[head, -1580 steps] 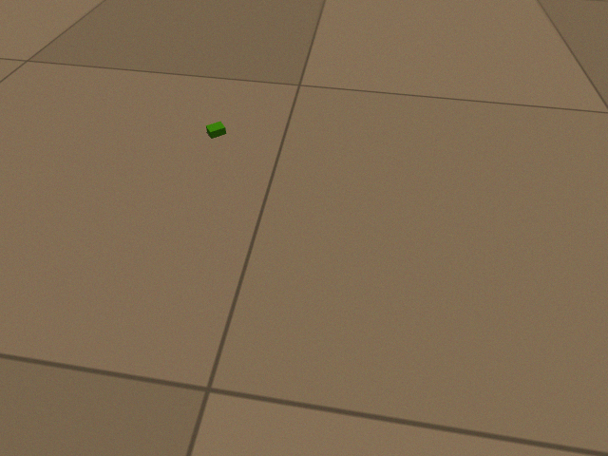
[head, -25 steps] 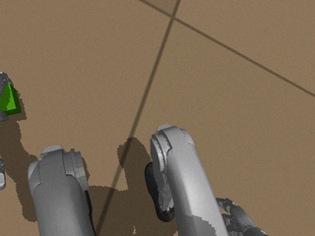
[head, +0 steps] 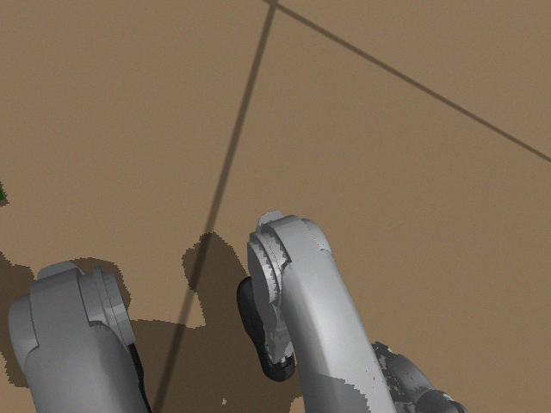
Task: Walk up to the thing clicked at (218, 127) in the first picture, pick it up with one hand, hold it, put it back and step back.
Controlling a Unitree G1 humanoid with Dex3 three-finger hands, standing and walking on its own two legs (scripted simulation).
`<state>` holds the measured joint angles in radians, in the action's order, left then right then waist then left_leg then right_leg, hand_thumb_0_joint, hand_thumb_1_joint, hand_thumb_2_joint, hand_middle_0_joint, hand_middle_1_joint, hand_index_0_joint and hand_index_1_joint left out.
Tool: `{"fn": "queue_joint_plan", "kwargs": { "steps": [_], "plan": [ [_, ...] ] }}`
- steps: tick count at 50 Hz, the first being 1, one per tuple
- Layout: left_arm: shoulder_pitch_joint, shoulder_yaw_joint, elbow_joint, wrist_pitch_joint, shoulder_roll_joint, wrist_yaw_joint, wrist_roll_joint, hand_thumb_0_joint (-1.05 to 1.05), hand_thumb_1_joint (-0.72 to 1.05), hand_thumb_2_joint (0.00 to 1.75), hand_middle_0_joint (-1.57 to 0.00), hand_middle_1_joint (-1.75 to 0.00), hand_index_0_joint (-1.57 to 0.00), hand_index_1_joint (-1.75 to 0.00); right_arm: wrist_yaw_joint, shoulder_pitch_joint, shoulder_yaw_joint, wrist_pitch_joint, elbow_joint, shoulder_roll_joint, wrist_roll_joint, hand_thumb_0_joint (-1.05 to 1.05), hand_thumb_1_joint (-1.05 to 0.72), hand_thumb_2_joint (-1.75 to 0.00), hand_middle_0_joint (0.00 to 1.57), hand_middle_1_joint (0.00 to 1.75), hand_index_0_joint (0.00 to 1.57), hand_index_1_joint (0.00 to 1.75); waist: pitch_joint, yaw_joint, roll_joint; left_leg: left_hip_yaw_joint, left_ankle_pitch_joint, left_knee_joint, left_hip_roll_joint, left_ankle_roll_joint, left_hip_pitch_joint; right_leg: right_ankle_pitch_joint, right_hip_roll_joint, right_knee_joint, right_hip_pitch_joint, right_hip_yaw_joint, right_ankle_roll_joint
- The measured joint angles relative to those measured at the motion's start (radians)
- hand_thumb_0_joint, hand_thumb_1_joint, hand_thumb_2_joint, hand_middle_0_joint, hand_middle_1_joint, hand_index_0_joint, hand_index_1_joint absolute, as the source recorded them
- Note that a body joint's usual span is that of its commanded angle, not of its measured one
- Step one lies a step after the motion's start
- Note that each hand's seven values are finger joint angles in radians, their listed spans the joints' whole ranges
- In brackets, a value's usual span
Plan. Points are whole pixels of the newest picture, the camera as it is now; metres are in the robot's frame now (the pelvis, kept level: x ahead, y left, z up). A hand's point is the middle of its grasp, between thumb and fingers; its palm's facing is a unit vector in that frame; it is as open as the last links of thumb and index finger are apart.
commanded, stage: rest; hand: left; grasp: from above
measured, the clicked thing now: out of the picture +0.44 +0.32 -0.25
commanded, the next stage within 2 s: open in 0.82 s
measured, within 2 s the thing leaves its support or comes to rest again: rests again in 0.62 s
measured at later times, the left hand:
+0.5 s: hand out of the picture +0.43 +0.32 -0.24, palm faces -0.44 -0.16 -0.88, open 9.3 cm
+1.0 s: hand out of the picture +0.43 +0.32 -0.25, palm faces -0.44 -0.16 -0.89, open 9.3 cm
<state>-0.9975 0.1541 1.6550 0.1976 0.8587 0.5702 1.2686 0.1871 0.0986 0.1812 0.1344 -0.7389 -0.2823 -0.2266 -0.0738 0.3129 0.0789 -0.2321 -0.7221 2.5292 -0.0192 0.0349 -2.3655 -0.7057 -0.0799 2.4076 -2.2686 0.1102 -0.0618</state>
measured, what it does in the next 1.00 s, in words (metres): stands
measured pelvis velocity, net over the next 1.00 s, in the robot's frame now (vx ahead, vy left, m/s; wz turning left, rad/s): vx -0.01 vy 0.01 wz -0.06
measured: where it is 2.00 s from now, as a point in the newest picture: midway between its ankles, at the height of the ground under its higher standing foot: (205, 374)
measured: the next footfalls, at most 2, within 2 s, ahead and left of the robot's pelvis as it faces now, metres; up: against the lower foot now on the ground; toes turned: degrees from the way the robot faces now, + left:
none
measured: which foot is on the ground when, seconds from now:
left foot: down 0.00-1.00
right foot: down 0.00-1.00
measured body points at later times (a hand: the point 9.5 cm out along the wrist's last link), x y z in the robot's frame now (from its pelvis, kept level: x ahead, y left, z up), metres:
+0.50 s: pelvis +0.00 +0.01 +0.00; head +0.26 +0.12 +0.34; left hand +0.45 +0.33 -0.19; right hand +0.06 -0.26 -0.07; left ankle +0.06 +0.13 -0.27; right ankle +0.10 -0.12 -0.27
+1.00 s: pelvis -0.01 +0.01 +0.00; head +0.26 +0.13 +0.33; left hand +0.45 +0.32 -0.20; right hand +0.05 -0.25 -0.06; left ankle +0.06 +0.13 -0.27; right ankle +0.10 -0.12 -0.27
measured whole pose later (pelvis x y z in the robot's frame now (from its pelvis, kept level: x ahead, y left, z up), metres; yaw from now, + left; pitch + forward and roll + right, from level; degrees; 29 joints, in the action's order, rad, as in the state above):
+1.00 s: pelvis -0.01 +0.01 +0.00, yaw -3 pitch +27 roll -15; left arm -1.03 0.14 1.80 0.21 0.98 0.68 1.27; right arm 0.26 0.07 0.28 0.24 -0.70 -0.33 -0.28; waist -0.15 0.36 0.14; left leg -0.28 -0.72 2.57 -0.02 0.01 -2.35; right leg -0.69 -0.10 2.39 -2.22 0.15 -0.08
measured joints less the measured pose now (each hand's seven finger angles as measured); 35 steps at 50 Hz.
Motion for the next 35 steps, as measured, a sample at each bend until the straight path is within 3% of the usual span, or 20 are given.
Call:
{"fn": "queue_joint_plan", "kwargs": {
  "steps": [35],
  "plan": [
    [-0.025,-0.004,0.116,0.009,0.1,0.084,0.005,-0.01,0.1,0.36,-0.81,-0.36,-0.84,-0.34,0.056,-0.024,0.077,0.073,0.019,-0.033,-0.05,0.0,-0.9,-0.89,0.2,0.3,0.2,0.3,-0.06,0.044,0.047,-0.042,-0.001,0.033,-0.001,-0.014,0.011,0.014,-0.013,-0.011,0.036,0.035,-0.008]
  ]
}}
